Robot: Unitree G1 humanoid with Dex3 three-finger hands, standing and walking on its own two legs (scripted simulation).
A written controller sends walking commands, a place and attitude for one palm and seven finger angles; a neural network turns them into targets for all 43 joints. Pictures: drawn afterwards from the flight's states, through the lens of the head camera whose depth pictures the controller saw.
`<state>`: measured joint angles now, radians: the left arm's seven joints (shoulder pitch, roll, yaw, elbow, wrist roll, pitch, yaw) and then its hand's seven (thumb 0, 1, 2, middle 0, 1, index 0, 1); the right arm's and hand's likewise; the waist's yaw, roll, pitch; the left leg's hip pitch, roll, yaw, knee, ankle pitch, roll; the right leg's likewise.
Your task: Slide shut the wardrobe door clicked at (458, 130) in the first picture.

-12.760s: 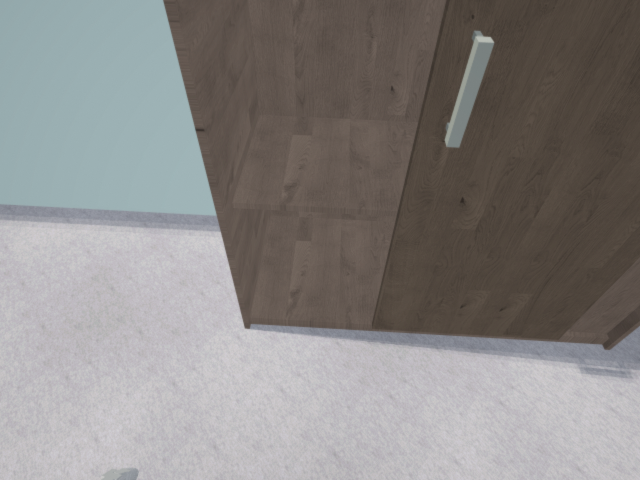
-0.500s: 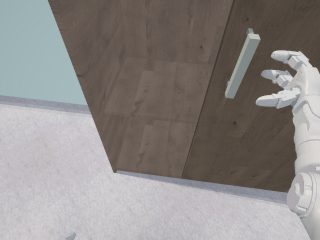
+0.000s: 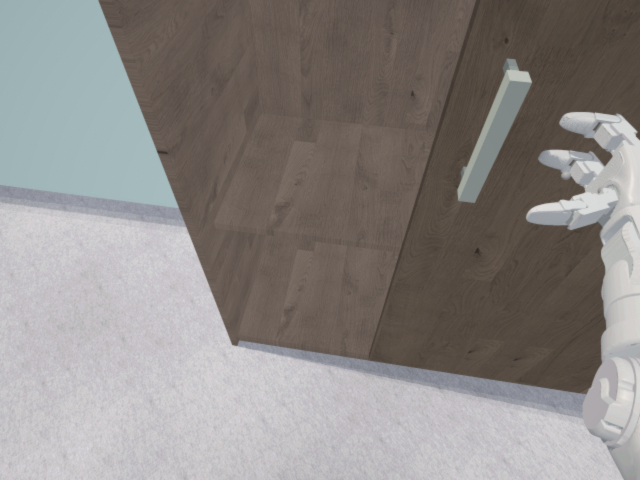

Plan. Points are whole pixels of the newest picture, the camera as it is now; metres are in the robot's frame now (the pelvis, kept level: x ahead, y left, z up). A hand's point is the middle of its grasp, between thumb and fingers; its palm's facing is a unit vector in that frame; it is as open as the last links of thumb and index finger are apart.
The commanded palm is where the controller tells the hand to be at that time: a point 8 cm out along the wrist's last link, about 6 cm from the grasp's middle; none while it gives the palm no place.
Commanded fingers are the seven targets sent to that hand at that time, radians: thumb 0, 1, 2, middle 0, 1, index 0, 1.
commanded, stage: move the hooked fingers beside the handle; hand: right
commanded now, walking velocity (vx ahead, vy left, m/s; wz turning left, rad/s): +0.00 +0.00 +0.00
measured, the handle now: (486, 135) +0.53 -0.13 +0.16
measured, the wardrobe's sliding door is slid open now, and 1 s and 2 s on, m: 0.43 0.43 0.43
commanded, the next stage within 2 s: feel for the door with the fingertips in 0.30 s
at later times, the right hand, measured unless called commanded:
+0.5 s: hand (541, 161) +0.49 -0.19 +0.17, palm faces +0.04 +1.00 -0.01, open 14.0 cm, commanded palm +0.46 -0.23 +0.17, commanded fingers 0.00 0.50 -0.30 0.30 1.20 0.30 1.20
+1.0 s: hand (515, 157) +0.49 -0.16 +0.17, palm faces +0.04 +1.00 +0.00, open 13.9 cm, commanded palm +0.47 -0.21 +0.17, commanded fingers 0.00 0.50 -0.30 0.30 1.20 0.30 1.20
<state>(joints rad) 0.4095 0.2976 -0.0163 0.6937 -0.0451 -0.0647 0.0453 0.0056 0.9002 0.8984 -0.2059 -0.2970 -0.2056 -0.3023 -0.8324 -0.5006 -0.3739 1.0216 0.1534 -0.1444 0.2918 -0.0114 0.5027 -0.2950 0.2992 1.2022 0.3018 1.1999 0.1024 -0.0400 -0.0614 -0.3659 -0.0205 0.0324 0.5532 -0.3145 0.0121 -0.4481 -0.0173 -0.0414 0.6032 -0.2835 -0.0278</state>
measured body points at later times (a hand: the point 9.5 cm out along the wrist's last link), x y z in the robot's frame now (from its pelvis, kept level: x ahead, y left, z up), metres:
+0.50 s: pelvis +0.00 +0.00 +0.00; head +0.05 +0.01 +0.44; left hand +0.02 +0.27 -0.12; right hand +0.48 -0.24 +0.17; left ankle -0.03 +0.11 -0.73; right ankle +0.01 -0.10 -0.73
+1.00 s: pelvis +0.00 +0.01 +0.00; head +0.04 +0.02 +0.44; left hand +0.04 +0.28 -0.12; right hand +0.48 -0.21 +0.17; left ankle -0.03 +0.11 -0.73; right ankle +0.01 -0.10 -0.73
